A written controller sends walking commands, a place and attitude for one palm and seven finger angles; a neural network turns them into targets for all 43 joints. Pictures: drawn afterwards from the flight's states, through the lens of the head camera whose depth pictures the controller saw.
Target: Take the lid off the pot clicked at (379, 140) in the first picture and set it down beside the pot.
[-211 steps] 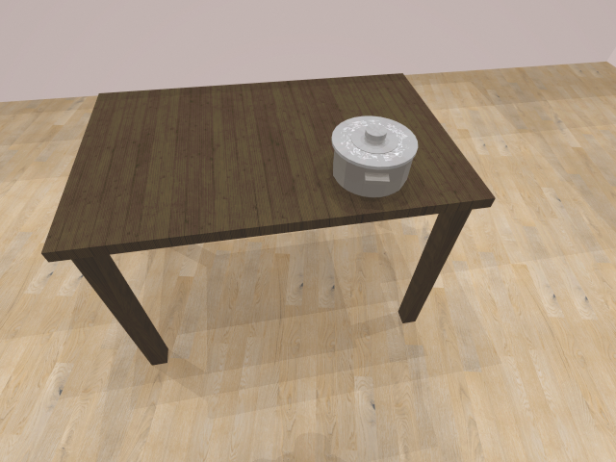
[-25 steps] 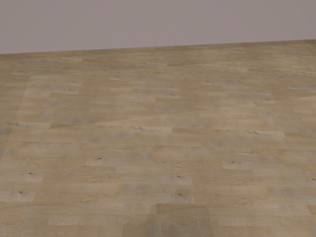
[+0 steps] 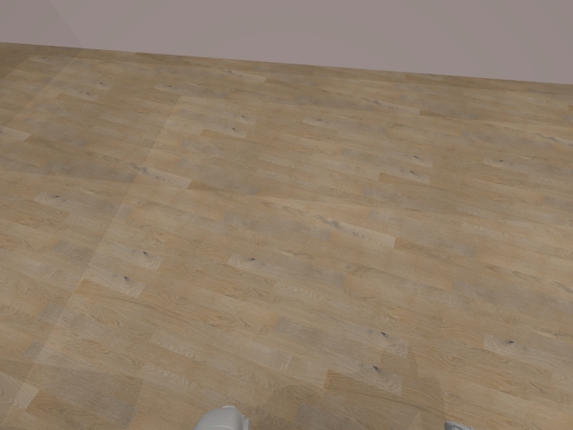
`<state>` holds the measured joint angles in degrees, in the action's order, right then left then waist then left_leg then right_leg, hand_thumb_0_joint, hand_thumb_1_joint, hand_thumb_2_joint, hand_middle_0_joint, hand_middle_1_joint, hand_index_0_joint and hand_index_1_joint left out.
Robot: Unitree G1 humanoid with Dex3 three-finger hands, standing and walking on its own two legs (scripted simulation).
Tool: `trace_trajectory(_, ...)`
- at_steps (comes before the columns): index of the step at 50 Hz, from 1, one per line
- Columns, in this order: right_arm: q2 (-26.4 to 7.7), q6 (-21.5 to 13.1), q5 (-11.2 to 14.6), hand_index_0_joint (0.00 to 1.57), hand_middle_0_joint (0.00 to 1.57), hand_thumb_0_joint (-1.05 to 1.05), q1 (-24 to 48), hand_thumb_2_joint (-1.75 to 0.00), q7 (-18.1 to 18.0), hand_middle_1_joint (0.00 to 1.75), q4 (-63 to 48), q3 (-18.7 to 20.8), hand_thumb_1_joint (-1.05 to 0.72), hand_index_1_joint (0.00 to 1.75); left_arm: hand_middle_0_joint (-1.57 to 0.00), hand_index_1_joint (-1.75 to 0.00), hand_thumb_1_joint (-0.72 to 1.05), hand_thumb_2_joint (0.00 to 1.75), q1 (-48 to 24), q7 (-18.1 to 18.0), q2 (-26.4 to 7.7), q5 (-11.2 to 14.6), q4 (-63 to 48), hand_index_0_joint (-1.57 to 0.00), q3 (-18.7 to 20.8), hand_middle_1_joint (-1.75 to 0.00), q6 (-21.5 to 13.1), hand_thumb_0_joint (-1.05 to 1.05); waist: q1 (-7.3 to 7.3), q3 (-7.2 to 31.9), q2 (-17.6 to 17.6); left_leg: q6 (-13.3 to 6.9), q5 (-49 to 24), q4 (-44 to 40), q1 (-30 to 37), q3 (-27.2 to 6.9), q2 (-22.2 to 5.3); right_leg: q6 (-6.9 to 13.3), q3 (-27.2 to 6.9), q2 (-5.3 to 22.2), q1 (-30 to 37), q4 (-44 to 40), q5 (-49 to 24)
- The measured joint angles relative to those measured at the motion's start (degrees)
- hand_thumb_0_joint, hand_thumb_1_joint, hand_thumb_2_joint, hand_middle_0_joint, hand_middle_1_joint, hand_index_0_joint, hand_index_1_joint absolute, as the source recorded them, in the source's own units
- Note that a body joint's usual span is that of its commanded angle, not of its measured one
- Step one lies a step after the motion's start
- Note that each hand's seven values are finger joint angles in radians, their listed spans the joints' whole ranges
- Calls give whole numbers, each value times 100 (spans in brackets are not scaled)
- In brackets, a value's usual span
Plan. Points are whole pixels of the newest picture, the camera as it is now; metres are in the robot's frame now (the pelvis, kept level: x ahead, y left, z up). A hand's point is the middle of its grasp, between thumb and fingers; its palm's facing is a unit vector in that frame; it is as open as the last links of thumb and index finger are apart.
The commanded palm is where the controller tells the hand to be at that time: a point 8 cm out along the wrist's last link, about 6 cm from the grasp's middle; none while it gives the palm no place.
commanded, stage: turn to face it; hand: left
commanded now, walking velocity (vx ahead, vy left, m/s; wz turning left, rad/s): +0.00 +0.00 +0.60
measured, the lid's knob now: out of the picture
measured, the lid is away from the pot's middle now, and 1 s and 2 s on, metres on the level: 0.00 0.00 0.00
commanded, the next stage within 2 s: none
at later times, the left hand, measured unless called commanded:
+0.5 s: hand out of the picture +0.05 +0.23 -0.15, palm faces +0.32 -0.89 -0.32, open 7.4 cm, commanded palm none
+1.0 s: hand out of the picture -0.09 +0.22 -0.18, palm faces +0.61 -0.75 -0.25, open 7.4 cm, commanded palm none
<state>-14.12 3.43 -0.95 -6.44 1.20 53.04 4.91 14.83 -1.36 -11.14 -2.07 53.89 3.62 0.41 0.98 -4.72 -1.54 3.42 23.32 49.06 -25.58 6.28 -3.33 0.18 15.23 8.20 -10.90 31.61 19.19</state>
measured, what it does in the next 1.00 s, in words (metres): steps on the spot, turning left: left foot, then right foot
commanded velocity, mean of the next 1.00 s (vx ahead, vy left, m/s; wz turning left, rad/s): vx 0.00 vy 0.00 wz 0.60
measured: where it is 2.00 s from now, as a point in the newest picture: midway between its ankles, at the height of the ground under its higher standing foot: outside the picture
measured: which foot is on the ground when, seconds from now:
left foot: up 0.00-0.06, down 0.08-0.50, up 0.52-0.86, down 0.88-1.00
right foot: down 0.00-0.08, up 0.10-0.48, down 0.50-0.88, up 0.90-1.00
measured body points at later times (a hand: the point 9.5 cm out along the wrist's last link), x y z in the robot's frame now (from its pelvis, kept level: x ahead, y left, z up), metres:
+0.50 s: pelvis +0.01 -0.02 -0.01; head +0.05 -0.02 +0.44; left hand +0.04 +0.28 -0.13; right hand +0.17 -0.23 -0.16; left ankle +0.04 +0.12 -0.74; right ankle +0.06 -0.14 -0.74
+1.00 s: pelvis +0.00 +0.01 -0.01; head +0.01 +0.06 +0.44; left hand -0.12 +0.26 -0.16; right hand +0.25 -0.14 -0.12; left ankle -0.04 +0.09 -0.74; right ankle +0.07 -0.14 -0.67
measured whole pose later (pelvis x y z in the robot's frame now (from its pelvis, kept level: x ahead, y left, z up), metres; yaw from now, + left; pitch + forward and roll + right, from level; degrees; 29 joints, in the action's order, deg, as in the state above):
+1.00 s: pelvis +0.00 +0.01 -0.01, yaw +36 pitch +0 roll -1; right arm -13.3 1.3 -1.0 -7.5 0.7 50.1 3.3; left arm 12.3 -0.6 -16.2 -1.3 53.0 4.9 4.2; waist 0.6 -5.5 -3.6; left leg -2.3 16.5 34.0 -17.5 1.9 0.7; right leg -5.2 2.5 7.3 -26.4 62.8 25.9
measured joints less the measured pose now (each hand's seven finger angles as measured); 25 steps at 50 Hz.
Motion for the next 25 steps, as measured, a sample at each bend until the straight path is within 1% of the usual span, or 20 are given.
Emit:
trace_trajectory(2, -38, -37, 2, 19, 19, 1, 157, -90, 13, 30, -139, -21, -91, 30, -21, -30, 91, 90, 69, 22, -92, 2, 5, -20, 26, -30, 38, 0, 62, -46, -71, -55, -156, -573, 262, 101, 35, -69, 121, 93, -31, 214, 140)
trace_trajectory(3, -58, -64, -4, 19, 19, 1, 212, -90, 20, 30, -216, -33, -91, 30, -21, -30, 91, 90, 116, 39, -143, 15, 4, -20, 40, -30, 55, 0, 80, -53, -105, -91, -371, -943, 445, 168, 67, -116, 178, 157, -69, 385, 244)
trace_trajectory(4, -106, -108, -12, 19, 19, 1, 239, -90, 35, 30, -311, -52, -91, 30, -21, -30, 91, 90, 195, 60, -180, 33, -11, -20, 56, -30, 73, 0, 97, -19, -90, -188, -788, -1364, 655, 189, 64, -167, 218, 203, -179, 673, 372)
trace_trajectory(5, -113, -168, -20, 20, 19, 1, 284, -90, 32, 30, -383, -44, -91, 30, -21, -30, 91, 90, 198, 81, -244, 59, 2, -20, 74, -30, 113, 0, 77, -26, -134, -324, -919, -1334, 599, 158, 119, -279, 88, 257, -385, 1189, 670)
trace_trajectory(6, -102, -216, -12, 20, 19, 1, 325, -90, 30, 30, -432, -58, -91, 30, -21, -30, 91, 90, 155, 83, -314, 65, 12, -20, 91, -30, 186, 0, 89, -74, -194, -457, -826, -1150, 513, 126, 174, -355, -213, 223, -635, 1801, 1029)
trace_trajectory(7, -93, -254, -5, 20, 19, 1, 328, -90, 21, 30, -466, -87, -91, 30, -21, -30, 91, 90, 101, 67, -365, 64, 25, -20, 110, -30, 254, 1, 99, -94, -212, -549, -714, -1047, 468, 76, 202, -403, -506, 120, -881, 2364, 1235)
trace_trajectory(8, -84, -273, -4, 20, 20, 1, 302, -90, 0, 30, -487, -112, -91, 30, -21, -30, 91, 90, 39, 55, -397, 62, 38, -20, 128, -30, 302, 1, 95, -88, -197, -599, -659, -1042, 457, 6, 224, -439, -739, 10, -1099, 2821, 1251)
trace_trajectory(9, -68, -273, -8, 20, 20, 1, 266, -90, -25, 30, -489, -129, -91, 30, -20, -30, 91, 90, -26, 57, -420, 62, 37, -20, 144, -30, 327, 1, 86, -76, -176, -618, -669, -1116, 479, -69, 253, -465, -919, -73, -1282, 3147, 1118)
trace_trajectory(11, -25, -250, -10, 20, 20, 1, 179, -90, -59, 30, -453, -162, -90, 30, -20, -30, 91, 90, -141, 89, -451, 55, -15, -20, 161, -30, 316, 1, 77, -40, -137, -580, -829, -1381, 563, -208, 322, -511, -1173, -156, -1542, 3432, 713)
trace_trajectory(14, 48, -204, -8, 20, 20, 1, 37, -90, -57, 30, -373, -202, -90, 30, -20, -30, 91, 90, -252, 114, -454, 59, -157, -20, 154, -30, 277, 1, 54, 39, -47, -597, -1065, -1752, 669, -406, 406, -555, -1392, -218, -1680, 3230, 379)
trace_trajectory(19, 158, -136, -24, 20, 20, 1, -187, -90, -22, 30, -275, -204, -90, 30, -20, -30, 91, 90, -395, 97, -410, 81, -347, -20, 125, -30, 260, 1, -75, 123, 152, -528, -1265, -2003, 676, -757, 472, -555, -1529, -373, -1469, 2253, 418)
trace_trajectory(22, 170, -86, -34, 20, 20, 1, -311, -90, -12, 30, -225, -163, -90, 30, -20, -30, 91, 90, -471, 81, -355, 109, -442, -20, 88, -30, 222, 1, -178, 127, 291, -435, -1279, -1927, 580, -992, 507, -504, -1532, -537, -1130, 1431, 437)
trace_trajectory(24, 149, -34, -16, 20, 20, 1, -408, -90, -11, 30, -200, -121, -90, 30, -20, -30, 91, 90, -471, 72, -318, 129, -525, -20, 53, -30, 157, 1, -219, 155, 365, -347, -1225, -1743, 450, -1150, 557, -451, -1475, -633, -756, 605, 120)
trace_trajectory(25, 143, -4, 7, 20, 20, 1, -471, -90, -6, 30, -202, -94, -90, 30, -20, -30, 91, 90, -434, 65, -323, 111, -589, -20, 33, -30, 101, 1, -211, 201, 340, -318, -1070, -1530, 313, -1171, 615, -343, -1479, -607, -587, 122, -78)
